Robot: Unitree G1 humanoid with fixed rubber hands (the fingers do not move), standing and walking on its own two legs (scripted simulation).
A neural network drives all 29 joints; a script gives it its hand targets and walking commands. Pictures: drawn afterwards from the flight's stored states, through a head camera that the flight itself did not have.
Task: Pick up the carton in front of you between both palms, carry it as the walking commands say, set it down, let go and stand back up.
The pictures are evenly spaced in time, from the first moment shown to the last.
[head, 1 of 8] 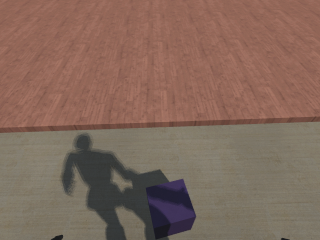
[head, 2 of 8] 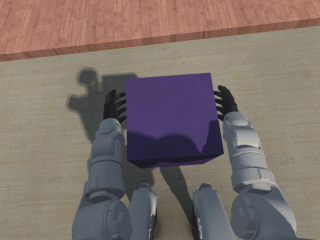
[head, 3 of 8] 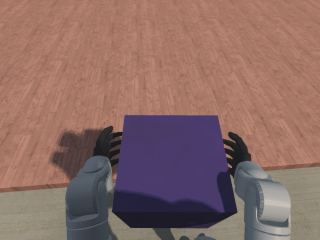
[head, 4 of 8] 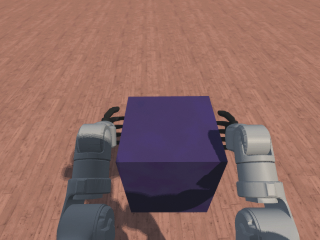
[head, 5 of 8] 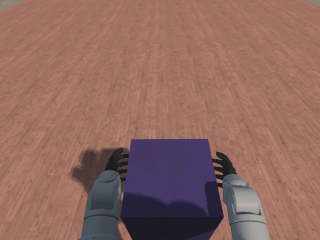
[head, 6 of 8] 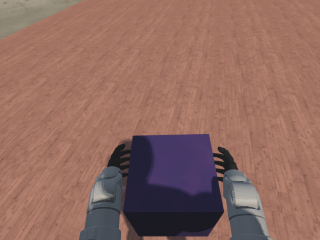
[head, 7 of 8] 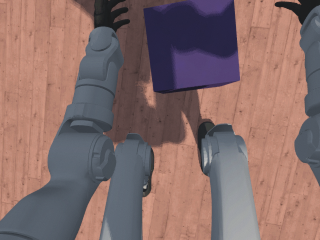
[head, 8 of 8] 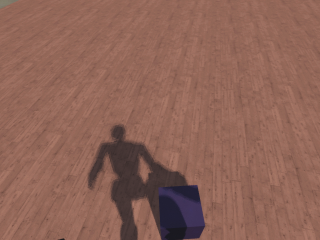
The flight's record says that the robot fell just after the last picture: no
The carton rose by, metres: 0.80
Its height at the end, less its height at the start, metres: +0.07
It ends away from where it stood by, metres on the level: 2.65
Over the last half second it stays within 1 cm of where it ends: yes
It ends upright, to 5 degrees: yes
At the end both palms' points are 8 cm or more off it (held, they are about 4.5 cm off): yes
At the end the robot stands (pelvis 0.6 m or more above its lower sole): yes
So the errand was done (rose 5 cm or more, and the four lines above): yes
